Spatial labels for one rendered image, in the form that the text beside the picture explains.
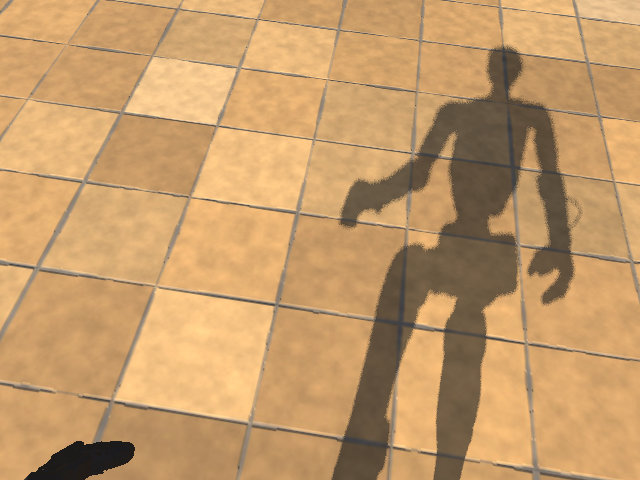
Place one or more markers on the left robot hand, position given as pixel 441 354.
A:
pixel 78 461

